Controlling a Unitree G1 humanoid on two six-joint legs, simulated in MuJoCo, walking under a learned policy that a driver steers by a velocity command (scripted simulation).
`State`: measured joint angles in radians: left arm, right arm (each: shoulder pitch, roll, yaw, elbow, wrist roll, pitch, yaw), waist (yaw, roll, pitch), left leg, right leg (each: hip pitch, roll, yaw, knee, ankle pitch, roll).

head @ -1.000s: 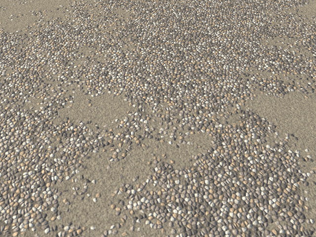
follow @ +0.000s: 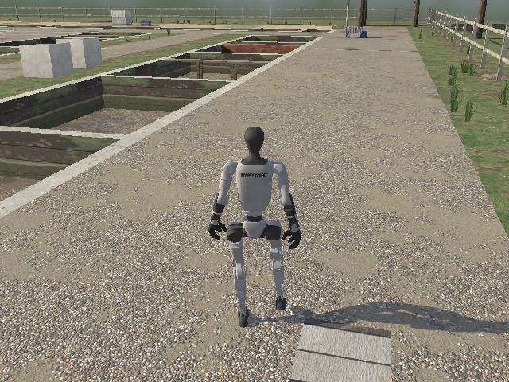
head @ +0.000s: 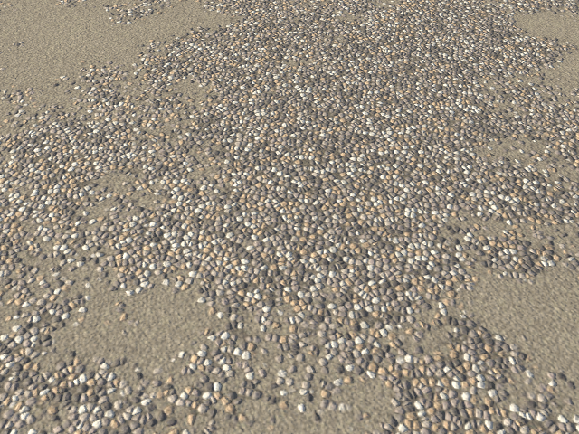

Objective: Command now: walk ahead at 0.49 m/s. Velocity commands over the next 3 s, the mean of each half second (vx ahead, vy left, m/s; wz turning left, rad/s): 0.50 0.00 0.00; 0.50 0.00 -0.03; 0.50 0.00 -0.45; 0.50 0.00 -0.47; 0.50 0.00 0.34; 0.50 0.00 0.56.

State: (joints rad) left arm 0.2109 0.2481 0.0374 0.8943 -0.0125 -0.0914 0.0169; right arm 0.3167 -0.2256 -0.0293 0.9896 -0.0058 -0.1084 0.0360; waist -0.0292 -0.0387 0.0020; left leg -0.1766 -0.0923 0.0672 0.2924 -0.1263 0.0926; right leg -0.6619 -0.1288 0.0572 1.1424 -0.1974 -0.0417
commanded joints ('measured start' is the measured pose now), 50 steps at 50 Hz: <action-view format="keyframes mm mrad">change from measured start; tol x32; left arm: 1 36 48 14 -42 13 3 7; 50 132 84 43 28 -22 2 -2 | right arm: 1 -39 -131 -20 -54 1 -18 -20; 50 -134 -81 -37 -115 -8 -15 -5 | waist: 1 47 77 56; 13 6 113 47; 17 138 -267 -400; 50 30 129 -46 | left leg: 1 -107 278 -208 -209 64 170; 13 197 348 -186 -19 201 87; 15 77 246 -97 353 404 33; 18 -615 96 -191 1063 -382 -28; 39 -534 173 -73 240 123 -26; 43 40 107 -28 224 84 56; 45 612 503 -765 66 -115 258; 50 32 352 -279 -110 -1 94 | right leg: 1 -24 -42 1 -135 159 28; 12 50 47 -50 -623 142 -8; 15 549 65 -52 -645 123 -91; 17 1083 -294 687 -829 -35 -311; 23 513 -96 158 -977 195 -177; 42 747 -103 -26 -736 685 -100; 44 289 64 -111 -137 330 -13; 45 28 201 6 107 -378 12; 50 67 -10 58 60 -70 -26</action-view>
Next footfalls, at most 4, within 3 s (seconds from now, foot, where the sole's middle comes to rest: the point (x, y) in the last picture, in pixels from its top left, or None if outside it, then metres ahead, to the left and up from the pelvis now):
0.30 right None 0.34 -0.17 -0.78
0.86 left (262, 380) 0.66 0.07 -0.78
1.44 right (355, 283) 0.93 -0.18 -0.78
1.94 left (321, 196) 1.27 -0.11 -0.78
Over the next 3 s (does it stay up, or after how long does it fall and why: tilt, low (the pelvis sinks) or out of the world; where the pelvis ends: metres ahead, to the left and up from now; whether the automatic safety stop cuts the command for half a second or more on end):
stays up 1.58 -0.26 -0.02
